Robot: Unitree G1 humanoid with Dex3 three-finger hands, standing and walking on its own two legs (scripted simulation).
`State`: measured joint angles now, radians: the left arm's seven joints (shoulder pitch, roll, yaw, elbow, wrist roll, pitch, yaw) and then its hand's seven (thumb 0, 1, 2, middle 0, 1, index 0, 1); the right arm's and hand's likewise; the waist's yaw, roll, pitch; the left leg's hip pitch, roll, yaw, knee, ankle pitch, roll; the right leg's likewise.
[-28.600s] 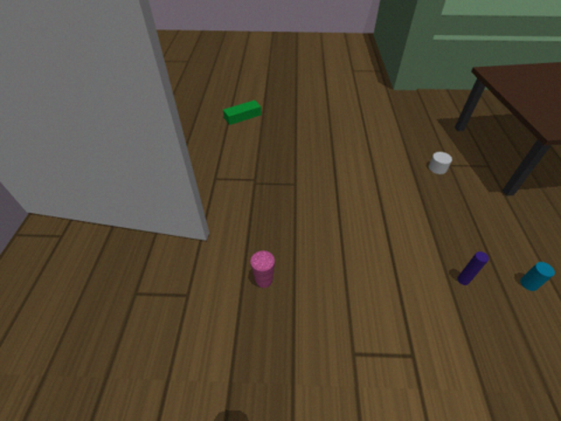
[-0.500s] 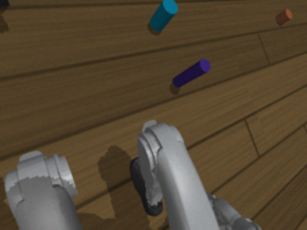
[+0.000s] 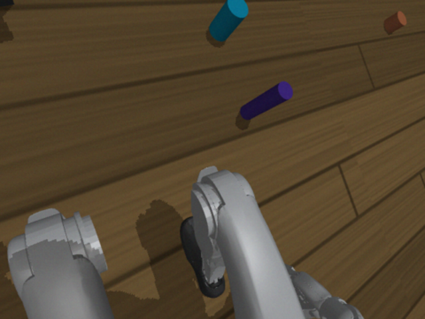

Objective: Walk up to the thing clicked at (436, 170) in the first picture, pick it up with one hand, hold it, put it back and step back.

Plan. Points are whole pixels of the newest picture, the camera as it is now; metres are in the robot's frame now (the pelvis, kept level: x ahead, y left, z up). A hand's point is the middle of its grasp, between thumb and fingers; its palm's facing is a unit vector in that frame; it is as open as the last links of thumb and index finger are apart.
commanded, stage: open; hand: left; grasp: from above
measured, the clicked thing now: out of the picture +0.41 +0.35 -0.26
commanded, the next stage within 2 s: withdraw in 0.24 s
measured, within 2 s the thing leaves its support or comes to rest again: rests again in 0.70 s
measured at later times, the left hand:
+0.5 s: hand out of the picture +0.41 +0.34 -0.23, palm faces -0.44 -0.16 -0.88, open 14.1 cm
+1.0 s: hand out of the picture +0.40 +0.37 -0.05, palm faces -0.51 -0.14 -0.85, open 14.1 cm
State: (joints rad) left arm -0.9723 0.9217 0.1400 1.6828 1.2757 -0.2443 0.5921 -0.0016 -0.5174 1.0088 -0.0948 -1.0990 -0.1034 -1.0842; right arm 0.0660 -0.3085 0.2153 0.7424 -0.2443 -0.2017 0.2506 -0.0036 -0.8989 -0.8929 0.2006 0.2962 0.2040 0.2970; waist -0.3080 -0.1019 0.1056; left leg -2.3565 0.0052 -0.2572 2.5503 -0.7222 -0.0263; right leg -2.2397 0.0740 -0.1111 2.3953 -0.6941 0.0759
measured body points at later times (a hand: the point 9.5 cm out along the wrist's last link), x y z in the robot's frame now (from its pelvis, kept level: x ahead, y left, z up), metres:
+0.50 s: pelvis +0.00 +0.00 +0.00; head +0.25 +0.12 +0.35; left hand +0.43 +0.35 -0.18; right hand +0.07 -0.26 -0.07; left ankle +0.06 +0.13 -0.27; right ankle +0.11 -0.13 -0.27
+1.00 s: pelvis -0.01 -0.01 +0.07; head +0.20 +0.08 +0.46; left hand +0.42 +0.38 +0.00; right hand +0.11 -0.27 -0.04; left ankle +0.06 +0.13 -0.27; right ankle +0.11 -0.13 -0.27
